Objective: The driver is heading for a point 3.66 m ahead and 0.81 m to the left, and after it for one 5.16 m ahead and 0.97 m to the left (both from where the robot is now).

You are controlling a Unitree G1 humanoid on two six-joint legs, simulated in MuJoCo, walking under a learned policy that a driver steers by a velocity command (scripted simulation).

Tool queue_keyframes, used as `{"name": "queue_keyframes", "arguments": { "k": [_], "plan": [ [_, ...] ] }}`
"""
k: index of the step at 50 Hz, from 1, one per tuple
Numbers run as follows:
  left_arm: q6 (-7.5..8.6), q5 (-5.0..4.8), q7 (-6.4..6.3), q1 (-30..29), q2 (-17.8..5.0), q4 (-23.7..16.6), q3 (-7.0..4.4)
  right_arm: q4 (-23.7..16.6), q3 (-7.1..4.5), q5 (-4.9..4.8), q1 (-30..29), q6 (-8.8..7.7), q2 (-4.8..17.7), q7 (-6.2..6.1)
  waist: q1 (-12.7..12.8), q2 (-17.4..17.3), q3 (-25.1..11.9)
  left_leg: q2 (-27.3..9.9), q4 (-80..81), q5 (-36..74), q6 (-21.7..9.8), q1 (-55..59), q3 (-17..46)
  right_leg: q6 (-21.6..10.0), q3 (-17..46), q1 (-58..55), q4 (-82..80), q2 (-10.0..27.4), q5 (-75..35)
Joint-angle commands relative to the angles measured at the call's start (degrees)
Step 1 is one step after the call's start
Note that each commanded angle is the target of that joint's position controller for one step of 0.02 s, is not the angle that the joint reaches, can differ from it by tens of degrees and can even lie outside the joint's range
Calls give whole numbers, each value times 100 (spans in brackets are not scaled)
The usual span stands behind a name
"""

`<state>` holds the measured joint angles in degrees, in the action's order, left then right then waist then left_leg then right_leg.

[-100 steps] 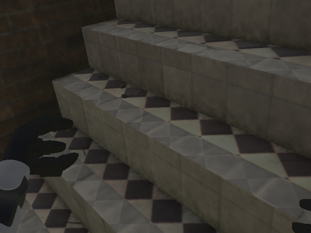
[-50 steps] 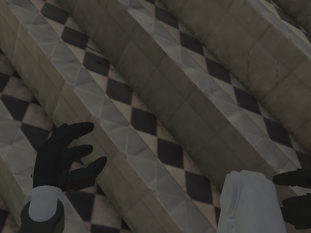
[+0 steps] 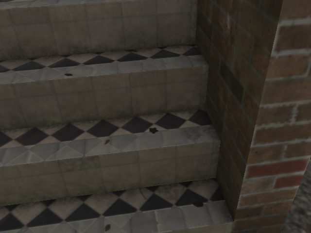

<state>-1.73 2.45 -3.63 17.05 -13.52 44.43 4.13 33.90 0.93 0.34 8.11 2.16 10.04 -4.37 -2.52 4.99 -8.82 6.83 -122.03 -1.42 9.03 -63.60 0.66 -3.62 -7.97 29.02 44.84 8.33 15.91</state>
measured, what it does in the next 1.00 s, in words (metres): walks backwards, turning left: left foot, then right foot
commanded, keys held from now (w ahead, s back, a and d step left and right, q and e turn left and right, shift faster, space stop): w+q+shift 0.48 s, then w+shift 0.10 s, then w+e+shift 0.42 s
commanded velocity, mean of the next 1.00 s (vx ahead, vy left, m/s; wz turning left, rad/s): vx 0.96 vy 0.03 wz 0.37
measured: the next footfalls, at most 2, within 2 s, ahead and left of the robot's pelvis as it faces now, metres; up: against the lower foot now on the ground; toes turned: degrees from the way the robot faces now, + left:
left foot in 0.16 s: -0.03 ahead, +0.07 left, +0.00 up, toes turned +16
right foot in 0.40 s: -0.18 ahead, -0.11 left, +0.00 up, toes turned +14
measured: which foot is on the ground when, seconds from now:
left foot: up 0.00-0.14, down 0.16-0.38, up 0.40-0.76, down 0.78-1.00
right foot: down 0.00-0.12, up 0.14-0.38, down 0.40-0.76, up 0.78-1.00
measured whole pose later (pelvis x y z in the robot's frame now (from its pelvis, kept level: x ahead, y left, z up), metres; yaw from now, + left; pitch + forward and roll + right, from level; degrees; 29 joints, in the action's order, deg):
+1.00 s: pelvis -0.32 +0.09 +0.01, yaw +17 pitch +2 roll +2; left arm 0.7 -1.8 -1.4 9.6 -12.0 36.3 -0.9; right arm 41.3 -0.1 1.0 22.1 -4.0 10.2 0.1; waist -0.9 2.8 -3.6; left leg -4.1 -36.1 -23.8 1.1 -13.6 -11.3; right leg 2.7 6.4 59.0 91.5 3.1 2.5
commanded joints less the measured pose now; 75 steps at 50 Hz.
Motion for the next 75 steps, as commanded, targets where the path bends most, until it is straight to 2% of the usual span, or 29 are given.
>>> {"name": "queue_keyframes", "arguments": {
  "k": [1,5,8,9,10,11,13,15,18,19,20,21,22,23,27,35,38,40,41,42,46,63,66,67,68,69,70,72,75],
  "plan": [
    [407,-126,-202,-2057,-918,-1074,-173,-237,-240,-50,1212,120,803,7,-1018,-304,203,-337,1321,-770,-282,2480,-505,474,206,990,-3400,393,666],
    [436,-514,-344,-2828,-1622,-1386,-838,532,-238,479,3250,384,1180,414,-1856,-343,915,-627,8126,-3079,-1528,4513,-2010,1681,-665,-1161,-3769,89,-1459],
    [89,-768,-424,-1607,-393,-1004,-802,357,-8,-145,1273,380,482,939,-350,-2513,1061,-1667,9715,-1916,-2463,3578,-386,61,764,-1019,2293,715,1565],
    [88,-279,-21,-2132,831,-1989,-536,203,299,130,674,-130,-94,1101,744,-1483,1510,-992,7327,-3578,-1785,3785,584,171,1020,3060,5329,161,1470],
    [170,-51,348,-3165,859,-2800,-273,-168,-159,76,76,-579,1646,1084,527,-2165,1818,-2570,11408,-8382,-2426,2506,5713,198,1695,5114,5450,-277,1471],
    [280,-191,508,-3896,79,-2950,-446,-537,-355,34,-129,-731,1994,803,307,-661,2241,-3235,12722,-9266,-2175,2052,7359,330,1846,5126,6204,-290,277],
    [124,-161,408,-2738,-292,-2411,-492,-628,-196,184,-215,-662,1837,412,549,801,727,-2248,11106,-6176,-1344,1639,4849,568,1522,2768,5731,-174,-821],
    [-44,145,218,-1248,-540,-1882,-562,-597,-274,-111,21,-674,2076,175,895,-142,-892,-703,10748,-3889,-511,908,1838,812,149,-993,4835,-907,-1003],
    [-137,325,104,-765,-607,-1368,-429,-676,-594,-231,294,-435,1594,22,637,-2002,-356,956,11133,-1791,555,1756,-548,830,-1545,-3136,-116,-1802,1792],
    [-22,231,122,-364,-337,-1163,-388,-989,-584,-159,-138,-244,1030,-46,828,-1678,373,983,9621,-1806,553,1840,-241,370,-625,-3154,-1691,-1198,2489],
    [154,-149,345,-949,425,-1084,-159,-926,-349,-212,2,-81,24,88,404,450,1270,924,5817,-2689,-189,1307,-224,90,468,-2295,-2378,-142,1214],
    [297,-184,396,-1637,790,-1208,79,-954,-111,-136,304,-63,-1001,256,-685,1282,1392,-22,3177,-3218,-1304,-1008,764,344,1320,-2012,451,543,-2154],
    [498,9,467,-1974,-525,-1084,-307,-1141,-18,-154,974,-189,-870,255,-1085,2188,355,-541,2481,-2712,-1259,-2057,1234,-188,3662,-1914,-1236,2123,-669],
    [696,-197,341,-1452,-799,-1242,-531,-1002,-82,-118,778,-304,-136,299,-456,860,87,-983,1673,-1562,-1183,-1907,1293,-550,4960,-2158,-2731,2323,2895],
    [752,-82,-75,-1450,-529,-1122,-377,-1121,-152,-138,334,52,330,354,-355,-739,955,-1058,1567,-212,-297,108,611,-495,2762,126,-2785,1075,2593],
    [576,-377,-102,-300,-1175,-686,-760,-1294,-22,-413,-719,-333,254,535,530,563,671,-1120,7123,-2290,-378,3974,-619,-664,1255,-144,-3091,537,2119],
    [392,-439,62,-685,-549,-914,-597,-786,-146,-263,457,-459,328,601,-48,322,976,-862,9590,-2225,-897,5534,-613,-530,1398,218,-1650,170,1790],
    [600,-174,288,-974,844,-1408,-246,-457,-172,-54,1388,-515,653,740,10,-1883,880,-2108,7813,605,-1038,7164,883,47,1382,3665,3022,-806,2120],
    [785,-458,319,-1390,442,-1458,-282,-276,-616,-5,1994,-560,1846,719,-557,-2428,-219,-3809,9772,-1948,-1987,7113,3311,95,1957,4358,3462,-334,755],
    [782,-573,259,-1963,15,-1596,-387,-350,-571,53,1916,-675,1610,711,-728,-1241,35,-3740,10584,-4774,-2207,6995,3955,109,2246,4725,4143,-166,122],
    [356,-498,175,-755,-60,-1270,-522,-230,-117,78,193,-753,349,505,571,-1478,1049,-2822,10777,-3720,-1768,4747,1691,692,1982,3970,5038,-209,-1022],
    [224,-604,789,-2082,-133,-1549,-599,885,-681,22,1119,-510,1458,285,60,-850,1972,-2548,11114,968,-1460,6953,-2000,-285,-188,1864,591,-126,-329],
    [215,-711,660,191,-1179,-993,-1131,765,-780,-30,742,-383,1937,360,1315,-1523,630,-2467,8220,5459,-1451,6439,-2099,-835,-660,-1605,156,-1133,459],
    [190,-678,558,1637,-1744,-550,-1457,566,-711,-82,509,-405,1774,351,1989,-1106,-1,-2100,5865,4168,-1190,4872,-1992,-1212,-117,-4013,-548,-1323,179],
    [268,-525,387,1305,-2527,-449,-1532,283,-505,223,978,-387,665,195,796,542,492,-339,3326,-3348,-521,2145,-1510,-419,3936,-4977,-1501,336,-1079],
    [437,-274,282,1218,-2396,-779,-1311,-112,-354,107,1197,-585,354,290,639,62,-1574,-311,2559,-3835,-360,2068,730,-863,6888,-5369,-3107,1489,382],
    [482,-252,354,899,-1180,-612,-1117,-440,-192,-381,-42,-878,273,338,826,726,-811,-958,3193,-2680,-912,1397,666,-1634,4795,-4854,-2998,644,3115],
    [658,-366,480,484,-342,-533,-854,-242,-280,-373,-2,-1030,723,311,508,78,339,-1434,3914,-2056,-1196,1470,326,-1668,3858,-3003,-3040,685,2798],
    [949,-40,452,-41,-846,-648,-865,135,-462,-168,899,-554,1039,330,39,-1627,1167,-1318,4042,-570,-1257,2140,872,-724,3480,-1600,-2932,1005,-1500]
  ]
}}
